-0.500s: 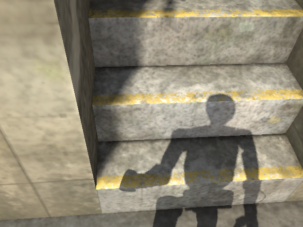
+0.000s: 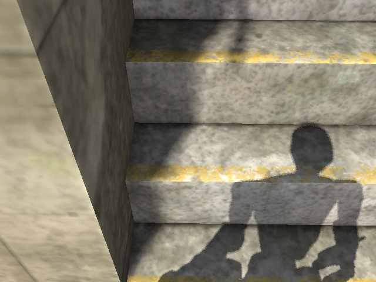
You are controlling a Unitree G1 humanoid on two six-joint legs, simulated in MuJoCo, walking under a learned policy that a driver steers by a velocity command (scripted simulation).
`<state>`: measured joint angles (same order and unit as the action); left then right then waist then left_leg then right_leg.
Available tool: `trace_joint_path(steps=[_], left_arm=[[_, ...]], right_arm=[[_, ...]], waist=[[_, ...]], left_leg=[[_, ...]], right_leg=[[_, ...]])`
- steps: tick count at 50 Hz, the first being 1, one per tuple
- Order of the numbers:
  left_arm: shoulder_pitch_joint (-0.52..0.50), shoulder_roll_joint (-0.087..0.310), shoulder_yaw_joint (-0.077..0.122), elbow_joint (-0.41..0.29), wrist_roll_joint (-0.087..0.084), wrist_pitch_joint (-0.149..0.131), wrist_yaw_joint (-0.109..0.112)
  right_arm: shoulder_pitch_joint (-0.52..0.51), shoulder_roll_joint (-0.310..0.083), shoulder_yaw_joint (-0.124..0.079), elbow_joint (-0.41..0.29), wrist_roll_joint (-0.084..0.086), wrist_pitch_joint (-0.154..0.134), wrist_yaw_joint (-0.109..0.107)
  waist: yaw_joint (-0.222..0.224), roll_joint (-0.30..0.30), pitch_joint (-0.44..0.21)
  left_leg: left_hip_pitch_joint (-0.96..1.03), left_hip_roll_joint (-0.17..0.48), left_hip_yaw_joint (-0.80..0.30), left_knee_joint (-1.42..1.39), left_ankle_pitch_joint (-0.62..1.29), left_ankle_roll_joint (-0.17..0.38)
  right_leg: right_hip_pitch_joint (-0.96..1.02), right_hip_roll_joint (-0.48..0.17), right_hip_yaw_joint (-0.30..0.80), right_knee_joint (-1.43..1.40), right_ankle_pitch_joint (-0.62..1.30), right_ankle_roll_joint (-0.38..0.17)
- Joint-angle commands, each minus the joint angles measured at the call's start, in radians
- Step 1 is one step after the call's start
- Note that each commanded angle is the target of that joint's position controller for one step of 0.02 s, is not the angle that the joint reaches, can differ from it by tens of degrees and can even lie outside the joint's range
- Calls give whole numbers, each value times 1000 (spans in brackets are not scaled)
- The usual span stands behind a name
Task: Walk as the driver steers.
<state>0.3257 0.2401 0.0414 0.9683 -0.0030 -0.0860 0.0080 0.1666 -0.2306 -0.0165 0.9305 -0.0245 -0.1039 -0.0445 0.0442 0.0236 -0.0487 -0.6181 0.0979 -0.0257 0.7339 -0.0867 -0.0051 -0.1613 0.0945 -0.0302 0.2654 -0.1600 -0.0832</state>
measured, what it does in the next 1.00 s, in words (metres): walks ahead: left foot, then right foot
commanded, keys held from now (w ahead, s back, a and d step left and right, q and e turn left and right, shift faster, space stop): w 1.00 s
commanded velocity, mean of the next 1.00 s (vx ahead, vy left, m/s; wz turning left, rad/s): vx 0.50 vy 0.00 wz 0.00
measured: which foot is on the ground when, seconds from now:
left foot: up 0.00-0.10, down 0.12-1.00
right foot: down 0.00-0.14, up 0.16-0.38, down 0.40-1.00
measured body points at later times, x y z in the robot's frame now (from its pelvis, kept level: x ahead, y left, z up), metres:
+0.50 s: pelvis +0.09 +0.02 +0.00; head +0.10 +0.02 +0.45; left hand +0.28 +0.23 -0.11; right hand +0.24 -0.18 -0.12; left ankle +0.12 +0.12 -0.75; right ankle +0.12 -0.15 -0.75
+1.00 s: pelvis +0.13 -0.02 +0.00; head +0.13 -0.02 +0.45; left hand +0.26 +0.23 -0.12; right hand +0.27 -0.27 -0.12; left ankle +0.12 +0.12 -0.75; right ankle +0.12 -0.15 -0.75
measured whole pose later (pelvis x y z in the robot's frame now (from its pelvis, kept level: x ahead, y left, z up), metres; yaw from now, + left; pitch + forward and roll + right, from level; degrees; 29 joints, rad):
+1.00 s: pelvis +0.13 -0.02 +0.00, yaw +0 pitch +0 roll -1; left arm 0.06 0.24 -0.04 0.98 0.02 0.00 0.01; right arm 0.09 -0.27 0.05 0.96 -0.05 -0.08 0.01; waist 0.01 0.02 -0.01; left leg -0.15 0.06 0.00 0.34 -0.20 -0.04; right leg -0.14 0.02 0.05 0.32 -0.18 0.01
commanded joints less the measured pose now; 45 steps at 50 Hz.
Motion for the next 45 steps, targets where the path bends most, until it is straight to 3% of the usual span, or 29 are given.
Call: trace_joint_path(steps=[1,3,4,5,6,7,8,9,10,11,12,13,14,15,16,17,19,21,22,23,25,26,28,30,31,32,35,38,45], left_arm=[[-73,174,43,-85,2,13,11],[-61,149,39,-89,2,30,12],[-92,126,28,-112,9,32,14],[-125,101,14,-125,14,29,13],[-204,57,-12,-157,24,25,12],[-108,-12,-31,-164,45,11,-4],[-41,-28,-32,-107,38,12,2],[-48,37,-19,-97,16,21,1],[-87,40,-16,-99,14,36,4],[-123,25,-20,-107,26,47,7],[-164,-14,-29,-121,41,55,15],[-180,-21,-33,-108,43,59,16],[-218,-60,-43,-95,4,81,-3],[-232,-45,-40,-91,-5,89,-8],[-260,-38,-36,-104,-10,89,-7],[-298,-21,-31,-116,-11,87,-4],[-338,-3,-26,-126,3,86,-4],[-363,-1,-28,-131,11,85,-9],[-367,21,-22,-114,1,87,-11],[-372,56,-14,-113,-5,90,0],[-379,41,-14,-99,0,83,2],[-387,8,-31,-99,19,85,-1],[-405,20,-31,-92,18,83,-7],[-397,45,-28,-78,11,79,-6],[-390,80,-22,-66,6,77,1],[-360,125,-9,-53,17,72,18],[-378,66,-29,-46,24,74,16],[-368,88,-37,-38,32,68,2],[-341,128,-50,-40,26,75,5]], right_arm=[[-68,-53,0,-53,8,-26,-8],[-61,-62,0,-59,18,-40,-1],[-20,-76,-7,-47,20,-46,-3],[41,-92,-15,-34,12,-52,-7],[156,-121,-19,-13,-23,-53,-12],[210,-191,-39,18,-51,-37,-20],[219,-83,-17,40,-52,-29,-13],[157,-41,-3,14,-43,-26,-2],[82,-51,-4,-9,-32,-24,6],[11,-60,-4,-23,-18,-22,7],[-66,-45,7,-32,-25,-26,1],[-55,-64,-1,-30,-19,-22,-3],[-139,33,35,-71,-6,-8,4],[-105,20,35,-69,3,-1,4],[-90,-23,27,-62,9,-1,4],[-64,-45,21,-55,18,-5,4],[-47,-52,21,-42,11,-8,13],[-90,-17,31,-54,-5,-4,28],[-87,-6,35,-63,-5,-2,37],[-95,-49,28,-78,-16,-10,39],[-132,-35,34,-90,-10,-11,33],[-142,-28,40,-98,-9,-4,35],[-140,-16,49,-101,-14,1,39],[-157,-45,46,-107,-17,2,48],[-162,-58,46,-114,-14,4,49],[-142,-106,26,-86,-11,4,34],[-155,-59,42,-72,-21,4,42],[-144,-77,42,-59,-30,5,51],[-147,-123,47,-39,-23,8,53]], waist=[[-7,-82,32],[-20,-97,6],[-42,-103,-29],[-83,-99,-84],[-150,-66,-149],[-70,173,-187],[-72,184,-217],[-55,85,-162],[-37,36,-125],[-6,5,-60],[23,9,-40],[15,33,-24],[41,108,-30],[20,143,-75],[14,164,-91],[4,161,-91],[-9,119,-93],[-18,46,-36],[-32,-3,-1],[-31,-21,2],[-21,-48,-14],[-25,-51,-29],[-33,-77,-53],[-27,-68,-75],[-38,-69,-88],[-33,-64,-98],[-39,-59,-24],[-47,-66,-26],[-37,-42,-43]], left_leg=[[119,-43,36,-130,-22,-8],[167,-66,64,-217,-73,17],[255,-82,73,-296,-19,36],[371,-75,59,-390,33,61],[568,41,-78,-429,292,96],[801,192,-265,-347,668,239],[778,276,-329,-393,733,316],[695,266,-282,-429,589,298],[630,233,-240,-459,460,262],[524,199,-186,-500,341,226],[407,158,-107,-519,370,190],[382,110,-72,-529,361,164],[390,103,-54,-495,612,111],[456,87,-47,-479,682,85],[507,84,-40,-480,678,63],[540,75,-47,-496,613,37],[543,54,-67,-558,293,6],[487,23,-83,-616,-38,15],[467,20,-106,-623,-65,31],[448,4,-105,-622,-93,30],[484,-15,-62,-588,-75,18],[488,-18,-50,-577,-56,11],[502,-19,-37,-567,-19,1],[519,-25,-27,-547,-22,-8],[535,-27,-19,-519,-45,-3],[542,-38,-19,-489,-95,-4],[477,-31,-5,-462,-114,-12],[470,-31,2,-434,-78,-18],[454,-30,14,-416,-59,-31]], right_leg=[[-21,-273,186,-67,134,-151],[50,-282,202,5,298,-139],[76,-268,196,72,489,-114],[96,-226,167,185,657,-77],[-6,-208,161,378,659,-28],[-288,-108,119,547,314,49],[-326,-76,148,656,-261,68],[-332,-96,186,752,-348,59],[-340,-116,195,782,-338,60],[-322,-146,180,694,-288,69],[-197,-181,165,561,-201,89],[-162,-137,99,465,-168,107],[-84,-126,55,371,-153,136],[-68,-106,39,298,-88,146],[-38,-116,46,207,3,147],[-25,-132,66,123,111,146],[32,-189,110,71,177,143],[41,-235,140,44,150,128],[37,-232,132,49,141,114],[45,-219,120,59,114,106],[9,-208,128,28,104,92],[20,-215,133,20,156,84],[46,-216,136,21,211,74],[54,-211,136,15,204,76],[46,-204,140,22,193,77],[25,-176,142,-11,77,65],[1,-183,142,-17,82,55],[19,-183,147,1,203,47],[66,-170,145,27,265,33]])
